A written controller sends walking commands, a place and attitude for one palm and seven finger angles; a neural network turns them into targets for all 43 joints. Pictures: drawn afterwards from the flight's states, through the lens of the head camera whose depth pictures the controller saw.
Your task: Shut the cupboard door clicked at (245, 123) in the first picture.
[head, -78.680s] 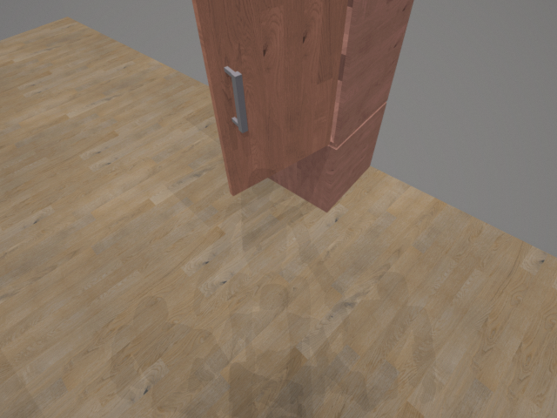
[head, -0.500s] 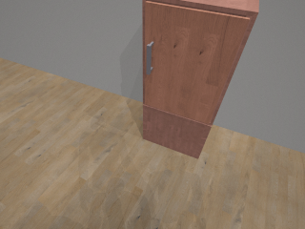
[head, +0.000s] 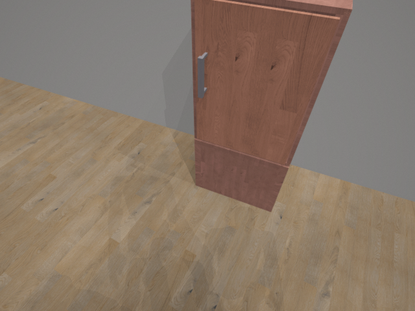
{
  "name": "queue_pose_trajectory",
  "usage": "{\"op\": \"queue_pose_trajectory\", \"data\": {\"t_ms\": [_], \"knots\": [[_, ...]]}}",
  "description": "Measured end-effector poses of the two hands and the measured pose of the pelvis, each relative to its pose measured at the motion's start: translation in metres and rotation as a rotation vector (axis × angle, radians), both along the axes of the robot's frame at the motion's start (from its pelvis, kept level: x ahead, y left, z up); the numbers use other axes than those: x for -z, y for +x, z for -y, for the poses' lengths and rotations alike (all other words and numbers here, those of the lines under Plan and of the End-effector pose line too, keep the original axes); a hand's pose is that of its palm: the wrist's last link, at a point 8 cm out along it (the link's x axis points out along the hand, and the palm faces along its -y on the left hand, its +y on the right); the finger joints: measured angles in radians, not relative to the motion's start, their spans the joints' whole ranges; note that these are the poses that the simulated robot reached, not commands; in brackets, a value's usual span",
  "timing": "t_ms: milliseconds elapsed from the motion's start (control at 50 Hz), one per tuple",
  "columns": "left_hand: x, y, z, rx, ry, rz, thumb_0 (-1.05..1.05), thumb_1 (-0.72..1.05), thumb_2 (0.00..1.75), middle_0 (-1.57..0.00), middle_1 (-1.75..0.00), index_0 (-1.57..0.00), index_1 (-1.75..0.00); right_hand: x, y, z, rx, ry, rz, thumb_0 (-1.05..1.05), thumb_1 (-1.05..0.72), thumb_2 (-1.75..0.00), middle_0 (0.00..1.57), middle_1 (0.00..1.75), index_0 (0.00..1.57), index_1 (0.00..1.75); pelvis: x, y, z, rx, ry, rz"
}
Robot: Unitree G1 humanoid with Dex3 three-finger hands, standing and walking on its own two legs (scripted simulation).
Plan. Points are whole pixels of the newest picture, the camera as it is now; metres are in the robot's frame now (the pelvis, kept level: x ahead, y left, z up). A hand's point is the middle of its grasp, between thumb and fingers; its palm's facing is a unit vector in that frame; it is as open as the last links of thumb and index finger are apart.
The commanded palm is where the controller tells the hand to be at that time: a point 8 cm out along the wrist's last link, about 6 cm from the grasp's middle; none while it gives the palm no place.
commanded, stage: look to check the result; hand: left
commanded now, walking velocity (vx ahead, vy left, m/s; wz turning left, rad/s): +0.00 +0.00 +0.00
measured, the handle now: (203, 75) +0.88 +0.07 +0.00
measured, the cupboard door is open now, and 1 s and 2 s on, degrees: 0 0 0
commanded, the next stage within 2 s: stand and wait in 0.14 s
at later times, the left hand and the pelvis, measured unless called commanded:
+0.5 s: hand out of the picture -0.01 +0.17 -0.18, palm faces +0.03 -0.98 -0.20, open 7.4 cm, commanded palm none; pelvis +0.02 -0.01 +0.00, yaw +0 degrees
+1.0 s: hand out of the picture +0.02 +0.16 -0.17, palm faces +0.03 -0.98 -0.21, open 7.4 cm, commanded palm none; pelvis +0.04 -0.02 +0.00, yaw +0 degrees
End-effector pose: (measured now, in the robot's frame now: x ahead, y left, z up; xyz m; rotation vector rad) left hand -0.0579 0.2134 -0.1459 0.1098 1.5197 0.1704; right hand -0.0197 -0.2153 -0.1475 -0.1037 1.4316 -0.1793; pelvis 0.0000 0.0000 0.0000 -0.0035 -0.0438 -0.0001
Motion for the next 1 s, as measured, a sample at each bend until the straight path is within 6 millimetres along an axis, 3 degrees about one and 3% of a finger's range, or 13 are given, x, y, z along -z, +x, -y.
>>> {"op": "queue_pose_trajectory", "data": {"t_ms": [620, 1000], "knots": [[-0.002, 0.058, 0.0, 0.028, 0.031, 0.074, 0.01, 0.91, 0.9, -0.2, -0.29, -0.2, -0.3, -0.004, 0.046, 0.029, -0.042, -0.029, 0.034, 0.0, -0.91, -0.9, 0.2, 0.3, 0.2, 0.3, -0.001, 0.021, 0.016, -0.007, 0.002, -0.004], [-0.003, 0.07, 0.008, 0.025, 0.031, 0.063, 0.01, 0.91, 0.9, -0.2, -0.29, -0.2, -0.3, -0.004, 0.069, 0.037, -0.059, -0.033, 0.042, 0.0, -0.91, -0.9, 0.2, 0.3, 0.2, 0.3, -0.002, 0.036, 0.022, -0.007, 0.008, -0.011]]}}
